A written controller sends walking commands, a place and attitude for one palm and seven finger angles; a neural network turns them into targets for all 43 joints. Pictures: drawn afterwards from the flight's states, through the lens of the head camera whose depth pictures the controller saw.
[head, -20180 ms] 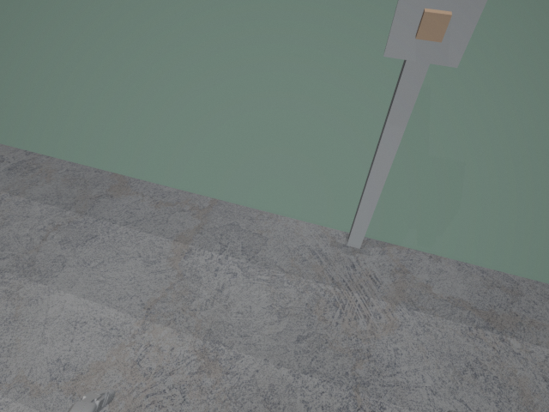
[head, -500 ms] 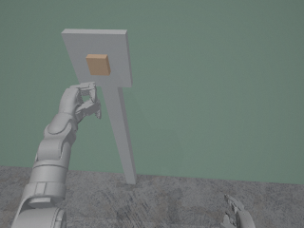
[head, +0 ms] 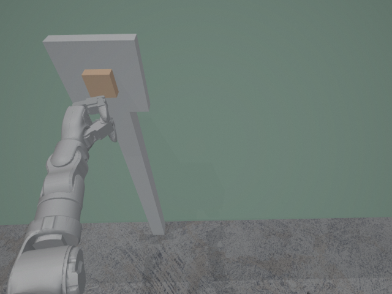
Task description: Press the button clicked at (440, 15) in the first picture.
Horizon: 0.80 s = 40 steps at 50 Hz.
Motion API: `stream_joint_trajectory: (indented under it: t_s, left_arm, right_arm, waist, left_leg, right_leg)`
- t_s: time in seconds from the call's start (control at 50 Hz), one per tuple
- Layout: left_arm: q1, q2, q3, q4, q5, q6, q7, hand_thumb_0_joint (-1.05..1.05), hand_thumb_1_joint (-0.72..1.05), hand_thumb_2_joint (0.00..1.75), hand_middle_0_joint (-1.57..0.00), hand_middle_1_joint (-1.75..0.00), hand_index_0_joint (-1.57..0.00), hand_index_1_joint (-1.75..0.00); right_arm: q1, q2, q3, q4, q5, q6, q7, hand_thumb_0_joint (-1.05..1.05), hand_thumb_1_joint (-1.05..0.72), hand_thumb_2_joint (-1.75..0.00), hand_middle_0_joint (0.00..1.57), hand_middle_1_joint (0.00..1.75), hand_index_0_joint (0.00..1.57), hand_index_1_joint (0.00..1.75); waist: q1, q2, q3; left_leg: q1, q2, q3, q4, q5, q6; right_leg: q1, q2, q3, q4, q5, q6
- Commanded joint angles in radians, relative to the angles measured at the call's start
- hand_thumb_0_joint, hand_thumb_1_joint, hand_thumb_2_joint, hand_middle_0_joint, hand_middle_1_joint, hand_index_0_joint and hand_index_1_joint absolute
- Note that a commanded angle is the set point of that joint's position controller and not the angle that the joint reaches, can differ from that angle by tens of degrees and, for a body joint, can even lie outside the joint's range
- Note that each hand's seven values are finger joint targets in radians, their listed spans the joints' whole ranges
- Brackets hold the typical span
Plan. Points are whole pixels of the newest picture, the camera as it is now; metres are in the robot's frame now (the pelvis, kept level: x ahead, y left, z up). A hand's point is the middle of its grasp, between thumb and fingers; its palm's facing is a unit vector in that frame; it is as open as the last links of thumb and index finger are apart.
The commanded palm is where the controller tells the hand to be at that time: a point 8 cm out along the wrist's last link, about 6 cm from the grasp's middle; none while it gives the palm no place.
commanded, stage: aim a knuckle at the button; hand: left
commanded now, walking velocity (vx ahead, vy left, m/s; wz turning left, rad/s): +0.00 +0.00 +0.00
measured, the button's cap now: (101, 83) +0.51 +0.21 +0.18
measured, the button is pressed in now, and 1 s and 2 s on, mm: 0 0 15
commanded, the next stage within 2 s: press the button with the knuckle in 0.48 s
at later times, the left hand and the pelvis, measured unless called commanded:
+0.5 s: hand (110, 126) +0.41 +0.18 +0.15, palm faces +0.02 -1.00 +0.01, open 3.1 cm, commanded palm +0.38 +0.24 +0.15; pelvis -0.01 +0.00 +0.00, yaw +1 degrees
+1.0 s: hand (111, 115) +0.44 +0.18 +0.15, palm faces +0.03 -1.00 +0.02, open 3.1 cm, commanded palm +0.42 +0.24 +0.16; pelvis +0.00 +0.01 +0.00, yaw +1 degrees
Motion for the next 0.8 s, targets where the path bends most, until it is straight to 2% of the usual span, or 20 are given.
stream_joint_trajectory:
  t_s: [0.0, 0.02, 0.04, 0.08, 0.1, 0.12, 0.16, 0.28, 0.32, 0.38, 0.4, 0.42, 0.44, 0.48, 0.5, 0.56, 0.6, 0.7, 0.74, 0.78]
  left_arm:
    - [-0.402, 0.279, 0.072, -0.247, -0.008, -0.058, 0.008, 0.00, 0.90, 0.90, -1.30, -1.50, -1.30, -1.50]
    - [-0.434, 0.240, 0.029, -0.268, -0.009, -0.052, 0.002, 0.00, 0.90, 0.90, -1.30, -1.50, -1.30, -1.50]
    - [-0.424, 0.256, 0.050, -0.275, -0.014, -0.045, 0.001, 0.00, 0.90, 0.90, -1.30, -1.50, -1.30, -1.50]
    - [-0.428, 0.252, 0.043, -0.273, -0.020, -0.036, -0.006, 0.00, 0.90, 0.90, -1.30, -1.50, -1.30, -1.50]
    - [-0.469, 0.214, 0.007, -0.294, -0.026, -0.038, -0.011, 0.00, 0.90, 0.90, -1.30, -1.50, -1.30, -1.50]
    - [-0.457, 0.243, 0.038, -0.267, -0.032, -0.034, -0.012, 0.00, 0.90, 0.90, -1.30, -1.50, -1.30, -1.50]
    - [-0.483, 0.221, 0.012, -0.252, -0.035, -0.032, -0.018, 0.00, 0.90, 0.90, -1.30, -1.50, -1.30, -1.50]
    - [-0.530, 0.169, -0.037, -0.190, -0.022, -0.027, -0.011, 0.00, 0.90, 0.90, -1.30, -1.50, -1.30, -1.50]
    - [-0.530, 0.185, -0.023, -0.161, -0.020, -0.027, -0.004, 0.00, 0.90, 0.90, -1.30, -1.50, -1.30, -1.50]
    - [-0.521, 0.187, -0.011, -0.181, -0.016, -0.037, 0.011, 0.00, 0.90, 0.90, -1.30, -1.50, -1.30, -1.50]
    - [-0.509, 0.197, 0.002, -0.179, -0.016, -0.043, 0.017, 0.00, 0.90, 0.90, -1.30, -1.50, -1.30, -1.50]
    - [-0.492, 0.226, 0.027, -0.174, -0.012, -0.045, 0.022, 0.00, 0.90, 0.90, -1.30, -1.50, -1.30, -1.50]
    - [-0.525, 0.204, 0.000, -0.195, -0.009, -0.051, 0.024, 0.00, 0.90, 0.90, -1.30, -1.50, -1.30, -1.50]
    - [-0.503, 0.239, 0.037, -0.213, -0.005, -0.061, 0.032, 0.00, 0.90, 0.90, -1.30, -1.50, -1.30, -1.50]
    - [-0.489, 0.251, 0.040, -0.212, -0.001, -0.062, 0.034, 0.00, 0.90, 0.90, -1.30, -1.50, -1.30, -1.50]
    - [-0.516, 0.226, 0.012, -0.216, 0.004, -0.059, 0.026, 0.00, 0.90, 0.90, -1.30, -1.50, -1.30, -1.50]
    - [-0.545, 0.196, -0.016, -0.204, -0.003, -0.054, 0.019, 0.00, 0.90, 0.90, -1.30, -1.50, -1.30, -1.50]
    - [-0.610, 0.231, 0.007, -0.139, -0.014, -0.047, 0.005, 0.00, 0.90, 0.90, -1.30, -1.50, -1.30, -1.50]
    - [-0.635, 0.218, -0.004, -0.118, -0.008, -0.051, 0.002, 0.00, 0.90, 0.90, -1.30, -1.50, -1.30, -1.50]
    - [-0.628, 0.206, -0.011, -0.098, -0.005, -0.060, 0.001, 0.00, 0.90, 0.90, -1.30, -1.50, -1.30, -1.50]
  right_arm:
    - [-0.079, -0.129, -0.045, -0.148, 0.009, -0.042, -0.015, 0.00, -0.90, -0.90, 0.20, 0.30, 0.20, 0.30]
    - [-0.086, -0.125, -0.041, -0.152, 0.011, -0.043, -0.016, 0.00, -0.90, -0.90, 0.20, 0.30, 0.20, 0.30]
    - [-0.086, -0.125, -0.043, -0.152, 0.011, -0.043, -0.019, 0.00, -0.90, -0.90, 0.20, 0.30, 0.20, 0.30]
    - [-0.091, -0.123, -0.039, -0.149, 0.014, -0.041, -0.024, 0.00, -0.90, -0.90, 0.20, 0.30, 0.20, 0.30]
    - [-0.091, -0.121, -0.037, -0.147, 0.013, -0.043, -0.026, 0.00, -0.90, -0.90, 0.20, 0.30, 0.20, 0.30]
    - [-0.089, -0.125, -0.039, -0.143, 0.013, -0.044, -0.029, 0.00, -0.90, -0.90, 0.20, 0.30, 0.20, 0.30]
    - [-0.094, -0.125, -0.036, -0.140, 0.015, -0.045, -0.033, 0.00, -0.90, -0.90, 0.20, 0.30, 0.20, 0.30]
    - [-0.095, -0.122, -0.030, -0.129, 0.013, -0.050, -0.029, 0.00, -0.90, -0.90, 0.20, 0.30, 0.20, 0.30]
    - [-0.092, -0.125, -0.029, -0.127, 0.012, -0.046, -0.026, 0.00, -0.90, -0.90, 0.20, 0.30, 0.20, 0.30]
    - [-0.100, -0.122, -0.030, -0.142, 0.009, -0.044, -0.022, 0.00, -0.90, -0.90, 0.20, 0.30, 0.20, 0.30]
    - [-0.093, -0.124, -0.030, -0.142, 0.006, -0.042, -0.020, 0.00, -0.90, -0.90, 0.20, 0.30, 0.20, 0.30]
    - [-0.096, -0.125, -0.029, -0.145, 0.007, -0.039, -0.020, 0.00, -0.90, -0.90, 0.20, 0.30, 0.20, 0.30]
    - [-0.100, -0.121, -0.027, -0.148, 0.007, -0.037, -0.019, 0.00, -0.90, -0.90, 0.20, 0.30, 0.20, 0.30]
    - [-0.104, -0.120, -0.028, -0.156, 0.004, -0.039, -0.017, 0.00, -0.90, -0.90, 0.20, 0.30, 0.20, 0.30]
    - [-0.101, -0.123, -0.028, -0.154, 0.004, -0.034, -0.018, 0.00, -0.90, -0.90, 0.20, 0.30, 0.20, 0.30]
    - [-0.102, -0.118, -0.026, -0.153, 0.007, -0.031, -0.018, 0.00, -0.90, -0.90, 0.20, 0.30, 0.20, 0.30]
    - [-0.099, -0.120, -0.028, -0.150, 0.010, -0.031, -0.021, 0.00, -0.90, -0.90, 0.20, 0.30, 0.20, 0.30]
    - [-0.067, -0.132, -0.031, -0.122, 0.008, -0.030, -0.031, 0.00, -0.90, -0.90, 0.20, 0.30, 0.20, 0.30]
    - [-0.059, -0.130, -0.032, -0.116, 0.008, -0.034, -0.030, 0.00, -0.90, -0.90, 0.20, 0.30, 0.20, 0.30]
    - [-0.049, -0.131, -0.035, -0.113, 0.006, -0.036, -0.026, 0.00, -0.90, -0.90, 0.20, 0.30, 0.20, 0.30]
  waist:
    - [0.039, -0.031, -0.264]
    - [0.025, -0.005, -0.256]
    - [0.033, 0.012, -0.270]
    - [0.024, 0.017, -0.256]
    - [0.008, 0.000, -0.262]
    - [0.013, -0.033, -0.253]
    - [0.003, -0.040, -0.247]
    - [-0.001, 0.010, -0.252]
    - [0.001, -0.023, -0.247]
    - [0.019, -0.008, -0.286]
    - [0.019, -0.041, -0.298]
    - [0.029, -0.039, -0.296]
    - [0.018, -0.030, -0.293]
    - [0.037, -0.008, -0.307]
    - [0.032, -0.040, -0.305]
    - [0.024, 0.015, -0.277]
    - [0.007, -0.011, -0.263]
    - [-0.008, -0.039, -0.269]
    - [-0.009, 0.013, -0.277]
    - [-0.008, 0.010, -0.297]
  left_leg:
    - [0.114, -0.010, -0.048, -0.023, 0.279, 0.033]
    - [0.125, -0.011, -0.049, -0.026, 0.277, 0.033]
    - [0.138, -0.011, -0.050, -0.023, 0.281, 0.033]
    - [0.139, -0.011, -0.052, -0.026, 0.260, 0.031]
    - [0.151, -0.011, -0.052, -0.021, 0.257, 0.034]
    - [0.143, -0.007, -0.059, -0.023, 0.249, 0.035]
    - [0.142, -0.010, -0.061, -0.024, 0.222, 0.034]
    - [0.159, -0.012, -0.077, -0.012, 0.226, 0.028]
    - [0.140, -0.012, -0.080, -0.009, 0.222, 0.028]
    - [0.150, -0.013, -0.079, -0.004, 0.257, 0.026]
    - [0.145, -0.012, -0.079, -0.002, 0.263, 0.028]
    - [0.134, -0.010, -0.078, -0.005, 0.269, 0.027]
    - [0.141, -0.011, -0.076, -0.005, 0.273, 0.028]
    - [0.137, -0.011, -0.072, -0.008, 0.278, 0.026]
    - [0.130, -0.009, -0.074, -0.007, 0.274, 0.028]
    - [0.138, -0.008, -0.073, -0.013, 0.277, 0.025]
    - [0.141, -0.006, -0.074, -0.009, 0.262, 0.028]
    - [0.135, -0.008, -0.080, -0.010, 0.239, 0.029]
    - [0.144, -0.010, -0.082, -0.005, 0.243, 0.026]
    - [0.156, -0.008, -0.085, 0.001, 0.265, 0.025]
  right_leg:
    - [0.096, -0.004, 0.035, -0.052, 0.392, 0.008]
    - [0.082, -0.006, 0.035, -0.055, 0.390, 0.008]
    - [0.083, -0.006, 0.037, -0.057, 0.390, 0.006]
    - [0.072, -0.004, 0.035, -0.064, 0.365, 0.006]
    - [0.063, -0.003, 0.035, -0.067, 0.363, 0.008]
    - [0.059, -0.001, 0.033, -0.069, 0.354, 0.009]
    - [0.045, -0.001, 0.033, -0.072, 0.324, 0.010]
    - [-0.002, -0.004, 0.023, -0.059, 0.294, 0.002]
    - [0.003, -0.005, 0.021, -0.055, 0.293, 0.002]
    - [0.025, -0.006, 0.023, -0.041, 0.326, 0.000]
    - [0.035, -0.005, 0.021, -0.038, 0.331, 0.002]
    - [0.047, -0.006, 0.024, -0.036, 0.339, 0.001]
    - [0.044, -0.006, 0.025, -0.036, 0.349, 0.003]
    - [0.065, -0.007, 0.029, -0.034, 0.355, 0.001]
    - [0.071, -0.005, 0.029, -0.034, 0.352, 0.002]
    - [0.050, -0.005, 0.027, -0.039, 0.351, -0.001]
    - [0.031, -0.002, 0.026, -0.048, 0.332, 0.002]
    - [0.020, 0.001, 0.024, -0.054, 0.306, 0.002]
    - [0.000, 0.000, 0.024, -0.049, 0.300, -0.001]
    - [-0.005, 0.001, 0.022, -0.043, 0.309, -0.002]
